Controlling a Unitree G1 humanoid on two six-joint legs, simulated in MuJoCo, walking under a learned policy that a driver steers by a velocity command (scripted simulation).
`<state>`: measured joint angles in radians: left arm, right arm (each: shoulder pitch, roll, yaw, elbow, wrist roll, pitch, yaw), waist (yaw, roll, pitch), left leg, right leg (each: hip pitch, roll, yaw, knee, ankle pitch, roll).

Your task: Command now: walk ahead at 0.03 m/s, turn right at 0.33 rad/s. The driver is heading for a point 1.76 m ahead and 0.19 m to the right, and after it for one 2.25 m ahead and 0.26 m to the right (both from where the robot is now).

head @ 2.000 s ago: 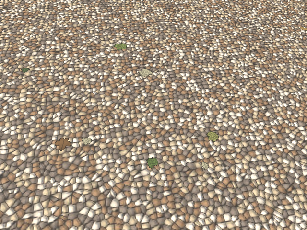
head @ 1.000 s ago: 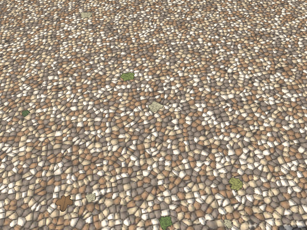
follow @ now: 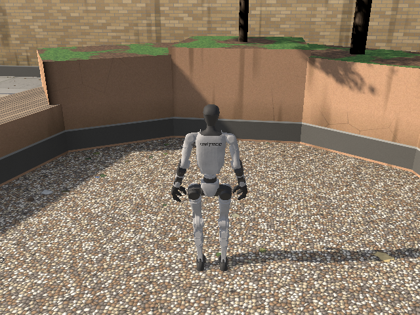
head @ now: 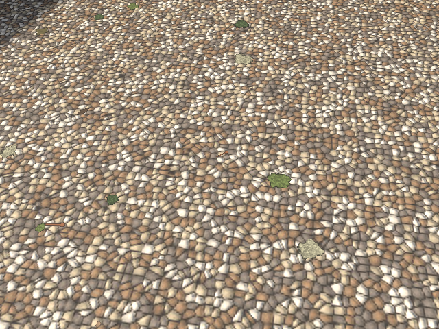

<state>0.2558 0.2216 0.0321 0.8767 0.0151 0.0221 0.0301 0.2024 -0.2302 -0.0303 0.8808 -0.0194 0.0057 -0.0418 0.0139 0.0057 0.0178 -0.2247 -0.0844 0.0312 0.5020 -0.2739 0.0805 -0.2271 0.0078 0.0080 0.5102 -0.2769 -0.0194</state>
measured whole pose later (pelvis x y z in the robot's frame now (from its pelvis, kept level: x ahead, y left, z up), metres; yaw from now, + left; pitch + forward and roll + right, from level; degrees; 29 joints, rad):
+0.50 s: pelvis -0.01 +0.03 +0.01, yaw -16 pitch +1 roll -1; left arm 0.19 0.32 0.09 0.81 0.02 0.06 0.01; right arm 0.19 -0.26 -0.03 0.78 -0.02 0.02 -0.04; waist 0.01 -0.05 0.05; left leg -0.22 -0.03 -0.02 0.45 -0.23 0.05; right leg -0.41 0.13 0.16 0.88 -0.45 0.00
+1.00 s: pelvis -0.03 +0.02 +0.01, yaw -18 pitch -2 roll +0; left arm 0.19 0.23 0.00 0.99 0.01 0.01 0.03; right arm 0.25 -0.24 -0.01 0.97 -0.01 0.01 -0.02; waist -0.02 0.02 0.03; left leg -0.15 -0.02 0.00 0.36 -0.18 0.02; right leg -0.08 0.05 0.06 0.36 -0.24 -0.03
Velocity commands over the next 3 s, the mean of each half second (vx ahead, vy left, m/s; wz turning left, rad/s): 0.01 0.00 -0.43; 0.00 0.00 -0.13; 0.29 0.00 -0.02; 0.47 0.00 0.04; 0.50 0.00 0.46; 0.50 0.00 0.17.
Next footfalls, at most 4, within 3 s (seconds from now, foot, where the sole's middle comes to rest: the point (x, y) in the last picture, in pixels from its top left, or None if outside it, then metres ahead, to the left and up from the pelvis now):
0.40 left None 0.06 0.11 -0.77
0.78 right None -0.05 -0.08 -0.77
1.78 right None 0.40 -0.14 -0.77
2.34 left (257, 268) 0.71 -0.07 -0.77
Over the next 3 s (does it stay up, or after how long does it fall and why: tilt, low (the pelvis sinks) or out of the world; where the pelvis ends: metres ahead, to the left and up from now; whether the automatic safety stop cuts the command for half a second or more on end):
stays up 0.94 -0.14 0.00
